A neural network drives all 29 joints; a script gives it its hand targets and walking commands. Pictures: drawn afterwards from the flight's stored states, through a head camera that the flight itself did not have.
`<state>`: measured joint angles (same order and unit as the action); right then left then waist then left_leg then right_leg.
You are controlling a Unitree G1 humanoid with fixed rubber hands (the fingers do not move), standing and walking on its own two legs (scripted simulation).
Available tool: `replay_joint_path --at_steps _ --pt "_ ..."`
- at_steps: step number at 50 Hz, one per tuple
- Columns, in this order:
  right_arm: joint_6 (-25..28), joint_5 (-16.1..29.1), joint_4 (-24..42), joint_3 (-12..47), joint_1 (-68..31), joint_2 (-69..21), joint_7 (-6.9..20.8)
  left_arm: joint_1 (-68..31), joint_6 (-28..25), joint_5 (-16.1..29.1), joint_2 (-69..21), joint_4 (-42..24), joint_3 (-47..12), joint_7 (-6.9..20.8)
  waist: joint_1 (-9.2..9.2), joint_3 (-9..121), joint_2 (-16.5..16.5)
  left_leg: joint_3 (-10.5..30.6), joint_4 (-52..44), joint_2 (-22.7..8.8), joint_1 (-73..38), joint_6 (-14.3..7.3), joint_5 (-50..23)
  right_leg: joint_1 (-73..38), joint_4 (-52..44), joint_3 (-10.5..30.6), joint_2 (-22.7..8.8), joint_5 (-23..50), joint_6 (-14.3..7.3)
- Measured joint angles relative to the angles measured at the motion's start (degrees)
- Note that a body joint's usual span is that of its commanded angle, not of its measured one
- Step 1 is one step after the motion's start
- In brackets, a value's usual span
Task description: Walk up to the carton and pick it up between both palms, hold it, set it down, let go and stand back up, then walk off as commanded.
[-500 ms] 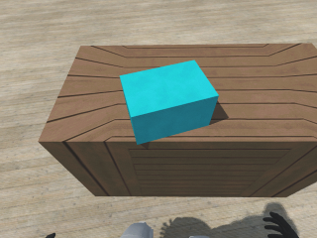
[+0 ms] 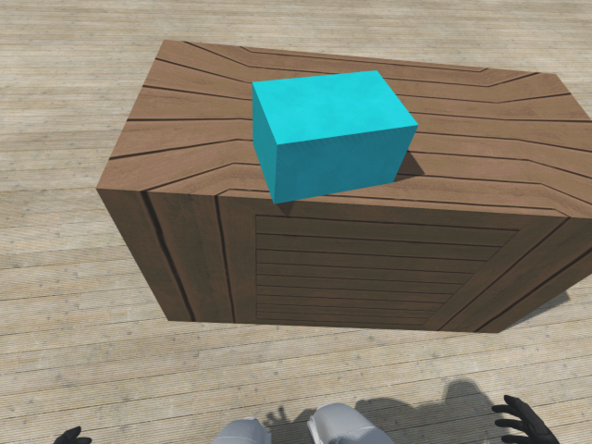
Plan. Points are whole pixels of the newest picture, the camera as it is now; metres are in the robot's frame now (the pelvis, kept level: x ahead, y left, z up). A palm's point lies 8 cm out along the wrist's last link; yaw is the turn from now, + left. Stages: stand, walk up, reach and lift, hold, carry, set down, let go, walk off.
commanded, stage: walk off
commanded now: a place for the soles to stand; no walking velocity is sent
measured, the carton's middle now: (326, 135) +0.65 -0.05 +0.01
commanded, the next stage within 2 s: stand in 1.88 s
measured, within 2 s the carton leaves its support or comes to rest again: neither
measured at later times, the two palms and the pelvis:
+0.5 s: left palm out of the picture -0.06 +0.29 -0.08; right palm out of the picture -0.04 -0.35 -0.11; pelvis -0.14 -0.04 +0.00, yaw +1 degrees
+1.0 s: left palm out of the picture -0.18 +0.28 -0.11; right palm out of the picture -0.17 -0.38 -0.09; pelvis -0.29 -0.05 -0.02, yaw -2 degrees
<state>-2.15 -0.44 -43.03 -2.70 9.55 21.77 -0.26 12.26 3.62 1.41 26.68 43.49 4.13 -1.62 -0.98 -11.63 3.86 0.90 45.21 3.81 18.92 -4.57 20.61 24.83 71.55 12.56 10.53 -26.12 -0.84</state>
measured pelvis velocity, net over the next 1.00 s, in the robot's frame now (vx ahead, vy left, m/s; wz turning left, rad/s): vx -0.29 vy -0.05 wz -0.04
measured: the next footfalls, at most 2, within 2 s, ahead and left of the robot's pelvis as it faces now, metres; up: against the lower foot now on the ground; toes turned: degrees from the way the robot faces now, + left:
right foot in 0.28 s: -0.03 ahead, -0.17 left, +0.00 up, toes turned +8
left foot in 0.62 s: -0.17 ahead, +0.09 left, +0.00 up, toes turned -7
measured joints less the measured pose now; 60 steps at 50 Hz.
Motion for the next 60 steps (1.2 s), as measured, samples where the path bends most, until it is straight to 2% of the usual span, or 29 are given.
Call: replay_joint_path --at_steps 9,11,13,14,15,17,19,21,26,29,31,32,34,36,38,40,43,47,50,51,52,54,57,60 --pt "-0.1 0.0 0.0 -0.4 -2.3 0.0 0.0 1.7 0.1 0.0 0.0 0.0 0.0 0.0 -0.02 0.0 -0.5 -0.9 0.0 -1.0 5.4 1.2 -4.7 -1.2 -3.4 -0.4 -2.8 -2.0 0.0" --pt "-0.5 0.0 0.0 -0.6 -2.7 0.0 0.0 1.9 0.1 0.0 -0.2 0.0 0.0 0.0 -0.05 0.1 -1.4 -1.0 0.0 -1.6 6.4 1.6 -5.8 -3.0 -8.7 -1.6 -4.6 -3.9 0.0" --pt "-1.2 0.0 0.0 -0.7 -3.2 0.0 0.0 2.5 0.1 0.0 -0.2 -0.1 0.1 0.2 -0.1 0.2 -2.1 -1.1 0.0 -2.1 7.5 2.5 -6.9 -6.4 -19.1 -2.8 -6.8 -4.2 0.0" --pt "-1.6 0.0 0.0 -0.9 -3.4 0.0 0.0 2.8 0.1 0.0 -0.5 0.0 0.2 0.2 -0.02 0.1 -2.7 -0.9 0.5 -2.4 8.2 2.9 -6.7 -7.3 -23.0 -3.1 -6.9 -2.1 0.1" --pt "-2.0 0.0 0.0 -1.4 -3.2 0.1 0.0 2.8 0.1 0.0 -1.0 0.0 0.3 0.3 0.09 -0.1 -3.7 0.1 2.3 -2.2 9.1 2.9 -2.6 -6.9 -23.2 -3.7 -6.6 -0.1 0.2" --pt "-2.4 0.0 -0.1 -1.9 -2.1 0.2 0.0 2.8 0.1 0.0 -2.3 0.0 0.2 0.4 0.03 -0.1 -4.8 3.6 10.7 0.6 11.0 3.0 5.3 -6.5 -23.7 -4.5 -6.8 2.3 0.2" --pt "-2.2 0.0 -0.1 -1.9 -1.1 0.4 0.0 2.8 -0.1 0.0 -3.3 0.0 0.2 0.4 0.06 -0.1 -5.5 5.4 19.3 2.8 11.7 3.1 6.5 -6.4 -25.3 -4.7 -7.3 4.2 0.2" --pt "-1.8 0.0 -0.1 -1.9 0.1 0.8 0.0 2.2 -0.4 0.0 -3.9 0.0 0.2 0.4 0.11 -0.1 -6.0 5.7 24.0 3.3 10.9 3.6 6.7 -5.9 -26.6 -4.8 -7.7 5.8 0.2" --pt "-1.7 0.0 0.0 -1.9 3.5 1.7 0.0 -1.0 -1.1 0.0 -4.4 0.0 0.1 0.4 0.15 0.0 -6.5 5.8 23.9 3.3 4.8 4.6 10.8 -3.2 -27.1 -5.0 -9.0 8.3 0.2" --pt "-1.2 0.0 0.0 -1.9 4.5 1.8 0.0 -3.1 -1.1 0.0 -4.3 0.0 0.1 0.4 0.28 0.0 -6.3 5.9 15.5 2.2 -0.7 4.6 11.6 -1.3 -27.0 -5.3 -9.6 9.9 0.5" --pt "-0.2 0.0 0.0 -1.9 5.2 2.0 0.0 -4.3 -1.1 0.0 -4.1 0.0 0.1 0.4 0.35 0.3 -6.1 6.1 2.6 0.7 -5.5 4.5 9.0 1.0 -25.5 -5.5 -9.7 10.4 0.7" --pt "-0.1 0.0 -0.1 -1.7 4.8 1.9 0.0 -4.7 -1.1 0.0 -3.9 0.0 0.3 0.3 0.17 -0.4 -5.5 5.6 2.9 0.9 -4.9 4.1 8.5 2.1 -23.6 -4.4 -8.9 7.5 0.7" --pt "0.1 0.0 -0.1 -0.1 4.2 1.6 0.0 -4.5 -0.4 0.0 -3.5 0.0 0.6 -0.1 0.23 -1.2 -3.8 4.5 3.9 0.8 -4.1 3.2 7.8 3.3 -17.0 -0.5 -5.5 0.3 0.7" --pt "0.4 0.0 -0.1 0.2 4.0 1.6 0.0 -4.4 -0.4 0.0 -3.0 0.0 0.6 -0.2 0.37 -1.2 -3.0 4.6 3.9 0.2 -3.2 3.1 6.6 4.3 -8.9 0.6 -2.2 -0.5 0.7" --pt "0.6 0.0 -0.1 0.2 3.4 1.6 -0.1 -4.2 -0.4 0.0 -2.2 0.0 0.7 -0.2 0.34 -1.2 -2.0 4.5 3.9 -0.2 -2.1 3.3 5.6 4.4 -2.1 0.7 -0.3 -0.5 0.7" --pt "0.9 0.0 -0.1 0.1 2.4 1.6 -0.3 -3.9 -0.4 0.0 -1.3 0.0 0.7 -0.2 0.31 -1.2 -0.9 4.4 3.9 -0.3 -0.5 3.5 4.5 4.2 2.1 0.7 0.4 -0.8 0.7" --pt "1.2 0.0 -0.1 -0.3 0.7 1.6 -0.6 -3.2 -0.4 0.0 -0.8 0.0 0.7 -0.2 0.28 -1.2 -0.2 4.2 3.9 -0.8 1.8 3.7 2.9 2.9 2.8 0.7 -0.4 -3.0 0.7" --pt "1.3 0.0 -0.1 -0.5 -1.1 1.6 -0.6 -2.3 -0.4 0.0 -0.7 0.0 0.6 -0.2 0.24 -1.4 -0.5 4.0 3.9 -1.9 4.2 4.8 0.8 -0.2 -3.9 -0.2 -3.3 -5.2 0.7" --pt "0.6 0.0 -0.1 -0.6 -2.1 1.5 -0.6 -1.1 -0.8 0.0 -0.6 -0.1 0.7 -0.2 0.16 -1.2 -1.0 3.9 4.0 -2.8 5.7 6.3 -0.6 -5.7 -20.5 -2.9 -7.2 -3.2 0.7" --pt "0.2 0.0 -0.2 -1.1 -2.3 1.6 -0.6 -1.0 -1.1 0.0 -1.1 0.0 0.7 -0.1 0.35 -1.8 -2.0 4.8 4.5 -3.1 6.0 6.1 -0.6 -5.9 -21.7 -3.7 -6.8 -0.7 0.8" --pt "-0.2 0.0 -0.3 -1.4 -2.2 1.5 -0.6 -0.9 -1.3 0.0 -1.7 0.0 0.5 0.0 0.41 -2.1 -2.7 5.7 5.5 -2.6 6.2 5.6 2.8 -5.7 -21.7 -4.2 -6.5 0.7 0.9" --pt "-0.6 0.0 -0.3 -1.5 -1.9 1.5 -0.6 -0.6 -1.6 0.0 -2.8 0.0 -0.1 0.0 0.38 -2.1 -3.3 6.9 11.2 -0.1 7.1 5.2 9.4 -5.5 -22.3 -4.6 -7.0 2.6 0.9" --pt "-0.1 0.0 -0.3 -1.6 -1.2 1.7 -0.6 -0.6 -2.5 0.0 -3.8 -0.1 -0.5 0.0 0.42 -2.0 -4.3 7.0 18.9 2.0 7.5 5.2 10.4 -5.4 -24.3 -4.8 -7.8 4.9 0.9" --pt "0.2 0.0 -0.3 -1.6 0.4 1.9 -0.6 -1.1 -3.3 0.0 -4.0 0.0 -0.5 0.0 0.46 -2.0 -5.1 7.1 19.6 2.1 5.5 5.2 10.5 -4.6 -25.1 -5.1 -8.6 6.5 0.9"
